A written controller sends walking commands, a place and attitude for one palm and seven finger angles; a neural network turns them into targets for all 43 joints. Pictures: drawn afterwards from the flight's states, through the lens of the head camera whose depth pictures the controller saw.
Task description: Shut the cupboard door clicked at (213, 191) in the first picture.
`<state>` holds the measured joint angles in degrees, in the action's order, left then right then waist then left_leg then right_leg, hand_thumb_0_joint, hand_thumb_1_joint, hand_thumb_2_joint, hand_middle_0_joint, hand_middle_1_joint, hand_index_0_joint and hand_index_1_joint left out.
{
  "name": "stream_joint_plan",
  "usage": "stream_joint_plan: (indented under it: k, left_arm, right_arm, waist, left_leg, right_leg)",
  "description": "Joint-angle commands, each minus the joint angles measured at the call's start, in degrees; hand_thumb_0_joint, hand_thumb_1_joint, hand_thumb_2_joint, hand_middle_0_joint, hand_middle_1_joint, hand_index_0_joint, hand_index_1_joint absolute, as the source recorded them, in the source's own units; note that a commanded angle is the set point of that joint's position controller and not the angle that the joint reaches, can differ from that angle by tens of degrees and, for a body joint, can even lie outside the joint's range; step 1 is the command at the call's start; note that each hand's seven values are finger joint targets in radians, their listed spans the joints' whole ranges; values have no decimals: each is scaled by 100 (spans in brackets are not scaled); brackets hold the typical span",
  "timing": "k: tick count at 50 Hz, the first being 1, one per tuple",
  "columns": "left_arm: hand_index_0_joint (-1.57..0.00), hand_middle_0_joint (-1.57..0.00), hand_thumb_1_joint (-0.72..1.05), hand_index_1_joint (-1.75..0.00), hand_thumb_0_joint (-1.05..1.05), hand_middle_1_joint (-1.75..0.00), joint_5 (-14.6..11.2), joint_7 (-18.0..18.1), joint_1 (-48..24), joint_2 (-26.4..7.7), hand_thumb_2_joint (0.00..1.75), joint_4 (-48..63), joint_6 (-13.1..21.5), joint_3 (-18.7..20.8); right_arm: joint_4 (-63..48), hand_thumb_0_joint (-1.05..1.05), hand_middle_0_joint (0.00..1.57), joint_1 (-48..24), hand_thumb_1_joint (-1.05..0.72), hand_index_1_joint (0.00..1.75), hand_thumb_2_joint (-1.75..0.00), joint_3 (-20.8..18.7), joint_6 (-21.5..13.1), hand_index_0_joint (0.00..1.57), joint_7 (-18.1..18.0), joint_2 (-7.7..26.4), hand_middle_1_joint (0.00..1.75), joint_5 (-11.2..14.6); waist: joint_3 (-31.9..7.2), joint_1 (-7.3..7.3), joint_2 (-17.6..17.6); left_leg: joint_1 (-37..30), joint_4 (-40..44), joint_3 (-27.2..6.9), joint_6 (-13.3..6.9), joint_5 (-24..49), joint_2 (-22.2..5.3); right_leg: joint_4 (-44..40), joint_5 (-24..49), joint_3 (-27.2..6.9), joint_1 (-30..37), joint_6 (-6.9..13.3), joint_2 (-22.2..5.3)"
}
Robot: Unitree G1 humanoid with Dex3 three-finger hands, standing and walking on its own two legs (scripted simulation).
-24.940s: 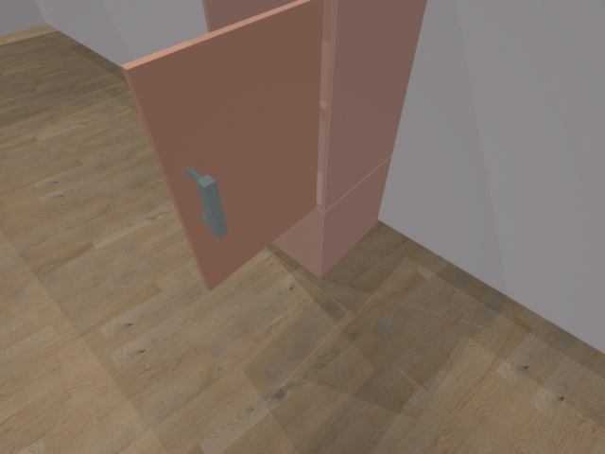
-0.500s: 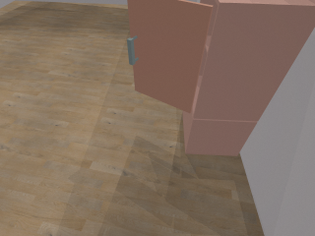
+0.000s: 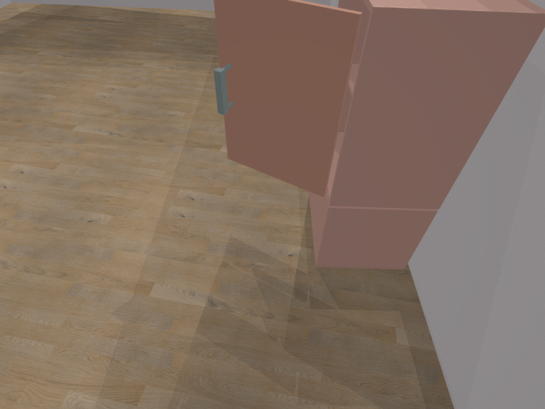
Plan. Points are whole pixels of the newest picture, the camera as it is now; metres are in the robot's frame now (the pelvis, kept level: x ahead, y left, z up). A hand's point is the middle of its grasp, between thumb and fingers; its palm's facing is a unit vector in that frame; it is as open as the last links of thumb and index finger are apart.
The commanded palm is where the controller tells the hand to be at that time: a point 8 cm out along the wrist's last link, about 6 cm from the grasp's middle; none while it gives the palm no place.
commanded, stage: look to check the result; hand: left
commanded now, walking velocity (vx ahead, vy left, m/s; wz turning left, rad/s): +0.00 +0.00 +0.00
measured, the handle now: (225, 89) +1.02 +0.20 -0.03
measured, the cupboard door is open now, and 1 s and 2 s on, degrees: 61 61 61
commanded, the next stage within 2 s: walk to a spot facing it in 0.48 s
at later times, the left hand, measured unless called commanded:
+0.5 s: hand out of the picture +0.01 +0.18 -0.18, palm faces +0.02 -0.98 -0.21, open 7.4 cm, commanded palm none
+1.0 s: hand out of the picture +0.02 +0.21 -0.20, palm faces +0.20 -0.96 -0.20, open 7.4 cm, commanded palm none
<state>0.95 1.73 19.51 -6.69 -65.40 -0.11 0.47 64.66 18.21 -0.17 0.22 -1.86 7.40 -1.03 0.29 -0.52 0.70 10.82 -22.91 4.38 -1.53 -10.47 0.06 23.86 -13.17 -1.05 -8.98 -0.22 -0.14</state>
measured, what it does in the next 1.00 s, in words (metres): stands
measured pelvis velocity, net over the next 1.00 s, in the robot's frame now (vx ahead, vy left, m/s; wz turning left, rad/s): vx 0.00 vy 0.01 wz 0.16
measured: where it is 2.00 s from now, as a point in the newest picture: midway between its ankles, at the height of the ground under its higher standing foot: outside the picture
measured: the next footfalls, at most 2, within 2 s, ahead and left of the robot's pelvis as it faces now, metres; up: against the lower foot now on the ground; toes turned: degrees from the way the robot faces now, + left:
right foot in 1.42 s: +0.08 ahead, -0.13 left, +0.00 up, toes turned +25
left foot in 1.80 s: -0.02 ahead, +0.11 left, +0.00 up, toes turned +42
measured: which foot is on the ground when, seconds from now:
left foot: down 0.00-1.00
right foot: down 0.00-0.98, up 1.00-1.00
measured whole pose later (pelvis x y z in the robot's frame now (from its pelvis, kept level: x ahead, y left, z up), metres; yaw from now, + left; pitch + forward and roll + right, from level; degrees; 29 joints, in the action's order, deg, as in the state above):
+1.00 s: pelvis +0.00 +0.01 -0.02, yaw +9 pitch -1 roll -1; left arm 1.3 1.7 12.4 -11.8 -57.2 -2.2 4.4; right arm 58.3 13.2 -2.3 2.3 0.1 9.9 -1.7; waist 5.3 -0.8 3.1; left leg 18.4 -37.2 1.6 -3.3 -17.3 2.2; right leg 41.3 -24.4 6.0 -14.9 -1.5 -4.4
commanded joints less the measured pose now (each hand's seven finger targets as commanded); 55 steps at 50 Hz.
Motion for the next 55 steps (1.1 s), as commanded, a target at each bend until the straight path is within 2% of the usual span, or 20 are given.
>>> stream_joint_plan:
  k: [1, 28, 30, 33, 36, 38, 40, 41, 43, 44, 45, 46, 47, 48, 49, 50, 51, 52, 53, 55]
  left_arm:
    - [-20, -20, 90, -30, 0, -30, -8, 61, 384, -611, 90, 136, 54, 89]
    - [-20, -20, 90, -30, 0, -30, -3, 19, -148, -1179, 90, 294, 127, 179]
    - [-20, -20, 90, -30, 0, -30, -4, 14, -236, -1199, 90, 283, 125, 175]
    - [-20, -20, 90, -30, 0, -30, -13, 47, -110, -954, 90, 310, 53, 163]
    - [-20, -20, 90, -30, 0, -30, -9, 54, -112, -1144, 90, 428, 7, 265]
    - [-20, -20, 90, -30, 0, -30, 1, 56, -147, -1290, 90, 557, -11, 348]
    - [-20, -20, 90, -30, 0, -30, 14, 58, -214, -1417, 90, 703, -33, 436]
    - [-20, -20, 90, -30, 0, -30, 17, 60, -284, -1480, 90, 800, -43, 468]
    - [-20, -20, 90, -30, 0, -30, 54, 77, -419, -1483, 90, 945, -43, 512]
    - [-20, -20, 90, -30, 0, -30, 74, 90, -528, -1498, 90, 1035, -49, 553]
    - [-20, -20, 90, -30, 0, -30, 86, 86, -601, -1512, 90, 1096, -54, 567]
    - [-20, -20, 90, -30, 0, -30, 73, 77, -672, -1508, 90, 1150, -59, 583]
    - [-20, -20, 90, -30, 0, -30, 44, 59, -619, -1423, 90, 1233, -86, 578]
    - [-20, -20, 90, -30, 0, -30, -3, 41, -502, -1124, 90, 1333, -107, 540]
    - [-20, -20, 90, -30, 0, -30, 2, 77, -787, -1069, 90, 1437, -150, 491]
    - [-20, -20, 90, -30, 0, -30, 40, 91, -903, -1144, 90, 1432, -235, 515]
    - [-20, -20, 90, -30, 0, -30, 43, 60, -964, -1183, 90, 1459, -246, 545]
    - [-20, -20, 90, -30, 0, -30, 58, 21, -936, -1185, 90, 1467, -219, 564]
    - [-20, -20, 90, -30, 0, -30, 72, -19, -939, -1181, 90, 1470, -175, 563]
    - [-20, -20, 90, -30, 0, -30, 53, -45, -878, -1117, 90, 1489, -143, 556]
  right_arm:
    - [-172, 0, 20, 327, -90, 30, -90, -103, -54, 20, -27, 618, 30, 17]
    - [-273, 0, 20, -194, -90, 30, -90, -193, -109, 20, 5, 1161, 30, 28]
    - [-267, 0, 20, -260, -90, 30, -90, -180, -108, 20, 7, 1170, 30, 17]
    - [-304, 0, 20, -191, -90, 30, -90, -109, -37, 20, 38, 843, 30, 25]
    - [-427, 0, 20, -297, -90, 30, -90, -150, 33, 20, 57, 909, 30, 12]
    - [-557, 0, 20, -375, -90, 30, -90, -196, 75, 20, 82, 943, 30, 20]
    - [-664, 0, 20, -431, -90, 30, -90, -250, 121, 20, 111, 874, 30, 11]
    - [-742, 0, 20, -424, -90, 30, -90, -277, 145, 20, 123, 862, 30, 8]
    - [-874, 0, 20, -480, -90, 30, -90, -323, 193, 20, 143, 863, 30, -3]
    - [-934, 0, 20, -472, -90, 30, -90, -352, 202, 20, 156, 846, 30, 2]
    - [-952, 0, 20, -455, -90, 30, -90, -355, 198, 20, 180, 848, 30, 9]
    - [-958, 0, 20, -321, -90, 30, -90, -353, 170, 20, 197, 878, 30, 15]
    - [-940, 0, 20, -103, -90, 30, -90, -371, 126, 20, 205, 1030, 30, -8]
    - [-954, 0, 20, 67, -90, 30, -90, -433, 90, 20, 169, 1401, 30, -65]
    - [-864, 0, 20, 386, -90, 30, -90, -506, 117, 20, 105, 1569, 30, -130]
    - [-811, 0, 20, 451, -90, 30, -90, -500, 138, 20, 53, 1611, 30, -113]
    - [-927, 0, 20, 241, -90, 30, -90, -501, 139, 20, 29, 1561, 30, -88]
    - [-1038, 0, 20, -24, -90, 30, -90, -473, 126, 20, 13, 1508, 30, -98]
    - [-1107, 0, 20, -126, -90, 30, -90, -460, 85, 20, 4, 1463, 30, -97]
    - [-1159, 0, 20, -213, -90, 30, -90, -475, 66, 20, -2, 1485, 30, -90]
  waist:
    - [634, 10, -128]
    - [311, 12, -37]
    - [337, -1, -36]
    - [347, 25, -62]
    - [360, 61, 49]
    - [310, 80, 203]
    - [234, 61, 511]
    - [173, 56, 646]
    - [196, 37, 913]
    - [264, 4, 952]
    - [279, -26, 835]
    - [224, -107, 584]
    - [89, -156, -94]
    - [107, -158, -1462]
    - [-2, -377, -1803]
    - [27, -343, -1624]
    - [172, -258, -1300]
    - [203, -151, -955]
    - [108, -91, -601]
    - [-76, -59, -512]
  left_leg:
    - [105, 630, -654, -16, -469, -583]
    - [-321, 499, -614, -29, 276, -651]
    - [-318, 534, -620, -10, 268, -655]
    - [-84, 325, -655, 24, 540, -589]
    - [208, -6, -678, 39, 598, -488]
    - [385, -376, -613, 78, 551, -323]
    - [550, -956, -456, 149, 302, -129]
    - [627, -1314, -405, 177, 38, -86]
    - [920, -2017, -369, 224, -1073, -63]
    - [941, -1966, -413, 232, -1340, -155]
    - [856, -1681, -410, 245, -1281, -211]
    - [573, -1123, -493, 228, -665, -298]
    - [145, -454, -1017, 65, 804, -584]
    - [-192, -39, -2394, -406, 2352, -1419]
    - [-404, 582, -3274, -836, 2478, -1941]
    - [-191, 779, -3244, -630, 1644, -1867]
    - [100, 901, -3089, -534, 848, -1728]
    - [193, 856, -2922, -575, 390, -1585]
    - [80, 776, -2788, -608, 458, -1435]
    - [-106, 715, -2521, -629, 611, -1243]
  right_leg:
    - [-557, 8, -418, -589, 215, -399]
    - [-629, 484, -497, -363, 256, -461]
    - [-634, 493, -518, -351, 251, -470]
    - [-400, 585, -345, -274, 168, -545]
    - [-202, 656, -279, -252, 196, -719]
    - [-185, 678, -331, -243, 331, -941]
    - [-310, 641, -529, -270, 570, -1336]
    - [-325, 739, -557, -248, 696, -1505]
    - [-319, 1221, -564, -212, 939, -1797]
    - [-220, 1384, -484, -270, 984, -1926]
    - [-25, 1526, -321, -289, 914, -1911]
    - [391, 1550, -91, -384, 722, -1799]
    - [1113, 1003, 403, -753, 334, -1344]
    - [2135, -470, 864, -1438, -140, -552]
    - [3256, -2240, 533, -1860, -183, -172]
    - [3751, -1982, -16, -1943, -108, -331]
    - [3962, -1566, -114, -2096, -115, -417]
    - [4059, -1238, -147, -2131, -159, -424]
    - [4043, -972, -136, -2183, -205, -398]
    - [3891, -779, -102, -2165, -279, -366]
